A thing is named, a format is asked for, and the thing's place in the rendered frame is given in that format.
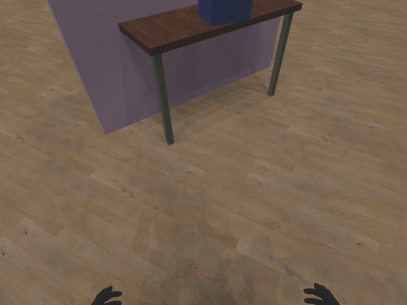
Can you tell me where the table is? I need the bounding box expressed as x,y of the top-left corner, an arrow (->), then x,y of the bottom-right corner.
118,0 -> 303,145

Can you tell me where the robot left hand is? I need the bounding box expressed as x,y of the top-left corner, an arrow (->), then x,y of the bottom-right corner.
91,286 -> 122,305

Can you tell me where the robot right hand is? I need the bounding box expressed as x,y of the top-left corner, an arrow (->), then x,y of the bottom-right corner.
303,283 -> 340,305

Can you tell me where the carton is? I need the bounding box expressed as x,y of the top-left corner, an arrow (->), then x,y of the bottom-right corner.
198,0 -> 253,27

